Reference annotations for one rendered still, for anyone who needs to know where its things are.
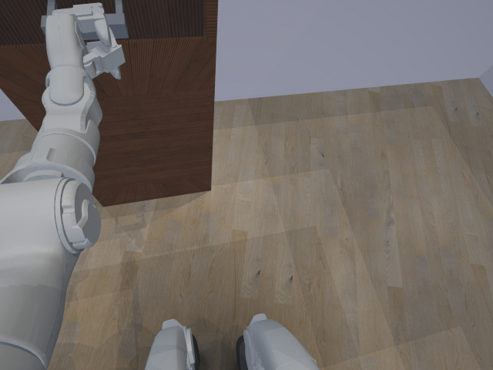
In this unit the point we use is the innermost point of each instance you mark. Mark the left robot hand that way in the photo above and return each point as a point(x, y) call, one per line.
point(66, 47)

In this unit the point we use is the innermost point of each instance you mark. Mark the left robot forearm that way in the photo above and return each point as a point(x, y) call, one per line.
point(68, 140)

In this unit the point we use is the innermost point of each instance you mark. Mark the left robot upper arm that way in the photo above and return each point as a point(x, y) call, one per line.
point(44, 226)

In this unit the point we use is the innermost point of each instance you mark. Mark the left robot thigh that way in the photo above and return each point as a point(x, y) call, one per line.
point(172, 349)

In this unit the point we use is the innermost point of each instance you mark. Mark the handle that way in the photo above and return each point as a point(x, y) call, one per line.
point(117, 21)

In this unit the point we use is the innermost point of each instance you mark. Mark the cabinet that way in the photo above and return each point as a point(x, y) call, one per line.
point(156, 132)

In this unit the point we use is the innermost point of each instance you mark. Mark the right robot shin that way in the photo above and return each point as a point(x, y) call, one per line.
point(258, 317)

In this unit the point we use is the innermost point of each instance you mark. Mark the drawer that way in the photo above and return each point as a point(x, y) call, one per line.
point(20, 20)

